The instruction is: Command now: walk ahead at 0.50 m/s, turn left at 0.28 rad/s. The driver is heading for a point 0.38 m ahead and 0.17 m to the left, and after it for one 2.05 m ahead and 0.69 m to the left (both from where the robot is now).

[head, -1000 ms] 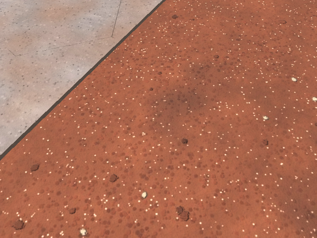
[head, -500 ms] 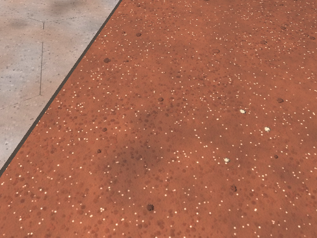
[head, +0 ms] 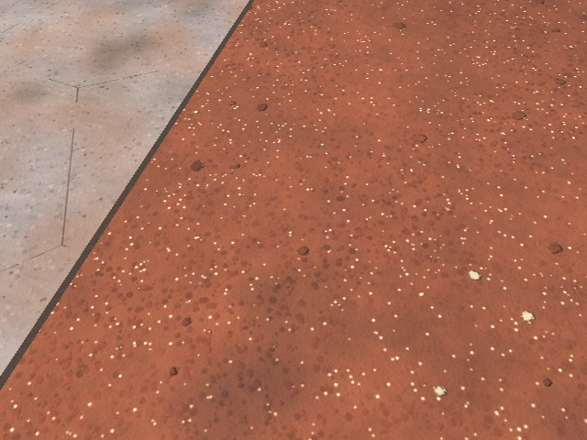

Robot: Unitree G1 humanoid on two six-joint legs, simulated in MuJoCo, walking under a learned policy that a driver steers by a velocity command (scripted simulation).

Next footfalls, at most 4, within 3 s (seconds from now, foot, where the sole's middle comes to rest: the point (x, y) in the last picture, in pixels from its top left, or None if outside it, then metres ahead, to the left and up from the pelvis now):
0.38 left None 0.35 0.16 -0.78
0.84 right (313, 413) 0.54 0.02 -0.78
1.18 left None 0.35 0.20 -0.78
2.36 left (143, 338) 0.75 0.44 -0.78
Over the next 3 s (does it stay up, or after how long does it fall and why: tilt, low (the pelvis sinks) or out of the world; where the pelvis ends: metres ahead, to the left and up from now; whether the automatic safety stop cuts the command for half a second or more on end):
stays up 0.98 0.41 -0.02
